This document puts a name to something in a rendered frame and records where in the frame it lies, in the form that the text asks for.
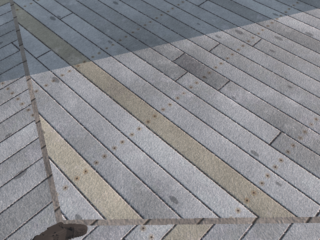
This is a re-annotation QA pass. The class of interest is robot left hand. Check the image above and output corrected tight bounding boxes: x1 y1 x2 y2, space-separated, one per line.
30 222 88 240

